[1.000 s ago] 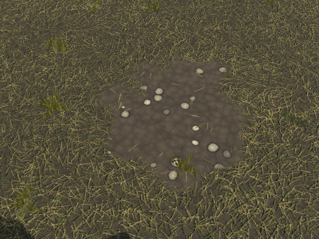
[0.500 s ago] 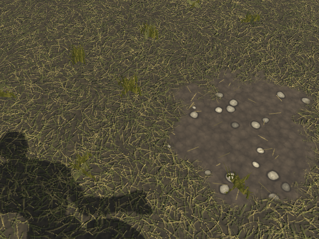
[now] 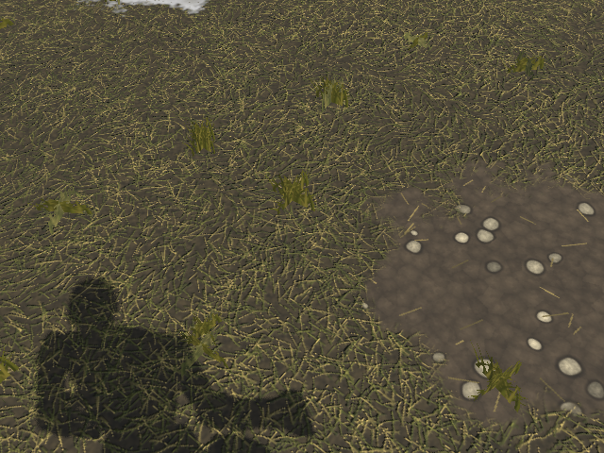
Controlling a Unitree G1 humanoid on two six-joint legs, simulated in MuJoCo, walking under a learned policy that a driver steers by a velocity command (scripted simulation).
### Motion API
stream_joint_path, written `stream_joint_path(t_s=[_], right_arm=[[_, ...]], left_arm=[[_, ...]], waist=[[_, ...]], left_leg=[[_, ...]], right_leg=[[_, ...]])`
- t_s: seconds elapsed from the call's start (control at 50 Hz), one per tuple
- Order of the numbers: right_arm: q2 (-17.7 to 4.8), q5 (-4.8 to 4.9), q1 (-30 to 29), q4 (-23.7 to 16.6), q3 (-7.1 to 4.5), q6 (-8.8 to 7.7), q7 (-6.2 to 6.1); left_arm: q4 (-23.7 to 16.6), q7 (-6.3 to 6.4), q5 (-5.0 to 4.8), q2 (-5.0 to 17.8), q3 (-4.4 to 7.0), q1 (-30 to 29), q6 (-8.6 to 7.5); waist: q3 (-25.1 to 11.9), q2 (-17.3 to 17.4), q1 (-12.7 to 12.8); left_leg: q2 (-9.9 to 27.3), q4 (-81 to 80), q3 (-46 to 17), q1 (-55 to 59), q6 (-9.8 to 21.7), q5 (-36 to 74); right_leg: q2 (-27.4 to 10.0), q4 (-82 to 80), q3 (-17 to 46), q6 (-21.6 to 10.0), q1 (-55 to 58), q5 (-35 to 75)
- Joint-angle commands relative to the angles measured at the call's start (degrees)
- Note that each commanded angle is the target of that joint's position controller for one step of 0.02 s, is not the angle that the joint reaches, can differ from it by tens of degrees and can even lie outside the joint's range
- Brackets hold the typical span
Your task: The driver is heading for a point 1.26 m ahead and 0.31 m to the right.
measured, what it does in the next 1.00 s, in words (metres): stands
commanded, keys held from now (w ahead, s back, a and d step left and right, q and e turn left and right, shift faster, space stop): no key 1.00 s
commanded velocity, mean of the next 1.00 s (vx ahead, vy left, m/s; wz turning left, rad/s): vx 0.00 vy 0.00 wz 0.02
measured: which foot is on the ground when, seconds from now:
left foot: down 0.00-1.00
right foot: down 0.00-1.00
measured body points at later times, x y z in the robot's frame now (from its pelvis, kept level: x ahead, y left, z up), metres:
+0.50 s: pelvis +0.00 -0.02 +0.00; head +0.01 -0.02 +0.45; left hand +0.10 +0.24 -0.13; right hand +0.08 -0.28 -0.14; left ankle +0.01 +0.11 -0.74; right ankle +0.00 -0.13 -0.74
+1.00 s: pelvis +0.00 -0.03 +0.00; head +0.01 -0.03 +0.45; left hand +0.05 +0.22 -0.14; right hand +0.03 -0.28 -0.15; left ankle +0.01 +0.11 -0.74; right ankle +0.00 -0.13 -0.74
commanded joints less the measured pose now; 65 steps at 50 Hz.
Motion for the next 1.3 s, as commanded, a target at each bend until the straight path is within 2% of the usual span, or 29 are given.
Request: stream_joint_path(t_s=[0.02,0.12,0.2,0.44,0.74,1.0,1.3], right_arm=[[-6.0,0.12,-1.4,-3.1,-1.99,-0.25,-0.43],[-5.7,0.34,-0.3,-0.7,-2.21,-0.5,-0.7],[-5.8,0.39,0.5,1.3,-2.37,-0.56,-1.04],[-6.0,0.64,1.4,7.8,-2.45,-0.61,-1.84],[-5.4,0.76,2.0,15.0,-1.82,-0.72,-2.11],[-4.8,0.82,3.3,18.6,-1.0,-0.9,-2.28],[-4.1,0.91,5.3,20.3,-0.25,-1.07,-2.48]], left_arm=[[-3.0,0.29,-0.02,6.5,1.1,-1.7,-1.47],[-1.9,0.8,-0.14,6.4,0.68,-1.3,-1.25],[-0.7,0.75,-0.24,6.1,0.38,-1.2,-1.23],[4.7,0.72,-0.43,5.6,-0.13,-0.4,-1.12],[10.1,1.14,-0.54,5.6,-0.72,1.9,-0.85],[12.4,1.24,-0.64,5.0,-1.12,4.0,-0.63],[13.7,1.23,-0.74,4.1,-1.36,6.3,-0.46]], waist=[[-2.6,-4.5,-0.1],[-1.9,-1.7,0.3],[-1.7,-0.8,0.2],[-0.7,-1.4,0.1],[0.3,-1.2,0.2],[0.9,-1.2,0.2],[1.3,-1.2,0.3]], left_leg=[[4.0,-3.4,-4.0,1.5,1.5,6.2],[4.1,-3.7,-4.0,1.4,0.7,7.2],[4.3,-3.9,-4.0,2.2,0.3,8.2],[4.4,-4.8,-3.4,4.1,-0.3,9.5],[4.1,-6.0,-2.0,4.0,-0.9,8.7],[4.0,-6.4,-1.2,3.3,-1.3,8.0],[4.1,-6.4,-0.6,2.6,-1.7,7.6]], right_leg=[[-3.8,-5.4,4.1,-2.2,-0.3,7.0],[-3.2,-5.1,3.7,-2.4,0.0,6.2],[-2.7,-5.2,3.4,-2.5,0.0,6.2],[-1.6,-6.9,2.8,-2.7,0.1,6.3],[-0.9,-8.3,2.7,-3.2,0.4,6.0],[-0.6,-8.9,2.8,-3.6,0.5,6.0],[-0.3,-9.1,2.9,-3.9,0.6,6.6]])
